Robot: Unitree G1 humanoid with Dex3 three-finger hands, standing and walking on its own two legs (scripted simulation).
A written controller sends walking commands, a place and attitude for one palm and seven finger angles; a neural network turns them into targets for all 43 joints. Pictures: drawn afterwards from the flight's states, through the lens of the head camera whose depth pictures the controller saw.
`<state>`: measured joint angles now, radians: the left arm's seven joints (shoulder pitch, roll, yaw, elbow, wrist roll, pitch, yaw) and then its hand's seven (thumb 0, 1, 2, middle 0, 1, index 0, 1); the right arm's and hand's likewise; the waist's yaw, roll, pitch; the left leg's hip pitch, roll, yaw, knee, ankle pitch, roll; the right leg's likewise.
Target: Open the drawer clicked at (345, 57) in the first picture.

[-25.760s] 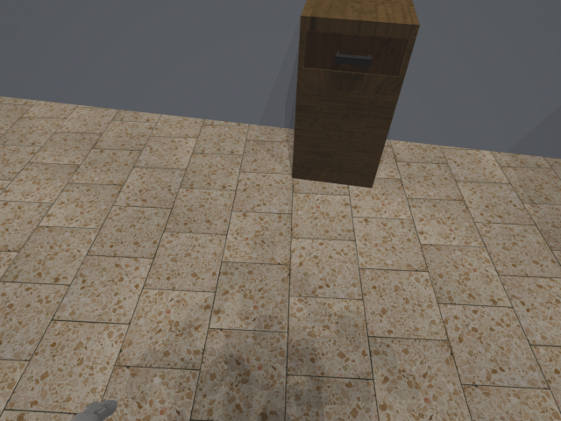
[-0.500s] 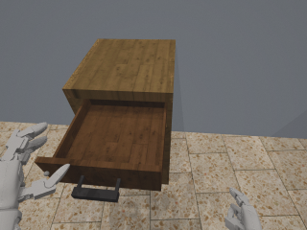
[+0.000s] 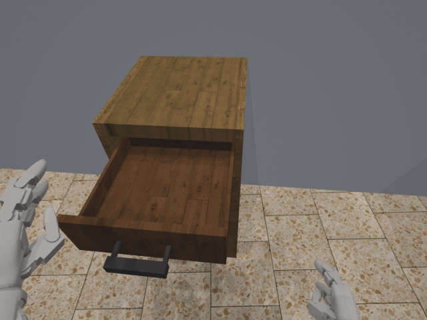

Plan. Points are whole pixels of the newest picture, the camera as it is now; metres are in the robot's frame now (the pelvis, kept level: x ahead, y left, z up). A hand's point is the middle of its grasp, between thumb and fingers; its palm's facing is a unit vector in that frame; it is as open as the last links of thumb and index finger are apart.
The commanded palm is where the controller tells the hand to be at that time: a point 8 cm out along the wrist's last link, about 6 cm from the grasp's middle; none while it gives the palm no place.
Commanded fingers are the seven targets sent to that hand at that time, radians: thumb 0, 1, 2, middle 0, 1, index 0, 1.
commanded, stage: step back with the hand held close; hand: left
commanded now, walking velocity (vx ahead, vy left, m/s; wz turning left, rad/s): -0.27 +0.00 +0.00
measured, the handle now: (139, 257) +0.26 +0.21 -0.09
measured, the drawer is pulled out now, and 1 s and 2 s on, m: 0.29 0.29 0.29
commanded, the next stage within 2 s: stop stepping back and stand still in 1.16 s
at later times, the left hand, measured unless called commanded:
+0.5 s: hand (31, 260) +0.15 +0.26 +0.15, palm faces +0.31 -0.80 -0.51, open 7.4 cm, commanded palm +0.08 +0.30 +0.17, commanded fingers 0.00 0.90 0.90 -0.20 -0.30 -0.20 -0.30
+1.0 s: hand out of the picture +0.07 +0.24 +0.16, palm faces +0.36 -0.81 -0.46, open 7.5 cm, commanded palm +0.00 +0.28 +0.17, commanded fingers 0.00 0.90 0.90 -0.20 -0.30 -0.20 -0.30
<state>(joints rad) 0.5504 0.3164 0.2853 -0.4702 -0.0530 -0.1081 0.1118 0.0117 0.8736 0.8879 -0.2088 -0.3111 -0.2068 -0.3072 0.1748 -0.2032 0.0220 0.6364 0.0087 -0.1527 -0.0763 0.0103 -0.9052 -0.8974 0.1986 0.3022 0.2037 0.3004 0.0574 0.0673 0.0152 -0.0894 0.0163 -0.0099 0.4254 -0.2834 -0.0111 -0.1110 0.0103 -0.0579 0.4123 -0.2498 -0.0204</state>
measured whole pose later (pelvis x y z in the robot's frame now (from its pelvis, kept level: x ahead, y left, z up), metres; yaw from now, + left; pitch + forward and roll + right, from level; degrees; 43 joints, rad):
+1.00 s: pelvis -0.13 +0.00 -0.01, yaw +0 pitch +2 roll -1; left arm 0.63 0.40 0.40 -0.65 -0.04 -0.20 0.16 0.01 0.89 0.90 -0.21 -0.30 -0.21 -0.30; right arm 0.20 -0.17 0.00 0.61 -0.01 -0.13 -0.05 0.01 -0.91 -0.90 0.20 0.30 0.20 0.30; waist -0.01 -0.03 0.04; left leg -0.36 0.03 0.02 0.55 -0.22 0.00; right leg -0.41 0.01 -0.04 0.82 -0.41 0.02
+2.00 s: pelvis -0.30 -0.06 -0.01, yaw +2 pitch -1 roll +0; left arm 0.70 0.39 0.36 -0.60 -0.01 -0.18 0.16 0.01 0.89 0.89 -0.21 -0.30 -0.21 -0.30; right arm 0.30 -0.19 0.02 0.63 0.00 -0.12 -0.06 0.01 -0.90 -0.90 0.20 0.30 0.20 0.30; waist -0.04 -0.02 -0.02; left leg -0.24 0.01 0.03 0.52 -0.26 0.01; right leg -0.35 0.01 -0.08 0.73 -0.41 0.01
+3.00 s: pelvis -0.31 -0.06 +0.00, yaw +3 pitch -3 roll +0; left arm 0.30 0.20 0.01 1.10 0.01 0.02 0.02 0.00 0.91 0.89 -0.20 -0.30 -0.19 -0.29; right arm 0.28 -0.18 0.00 1.09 -0.01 0.02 -0.03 0.00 -0.91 -0.90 0.20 0.30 0.20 0.30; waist -0.01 0.02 0.07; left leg -0.19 0.00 0.02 0.41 -0.18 0.01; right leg -0.15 0.03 0.02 0.41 -0.21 -0.02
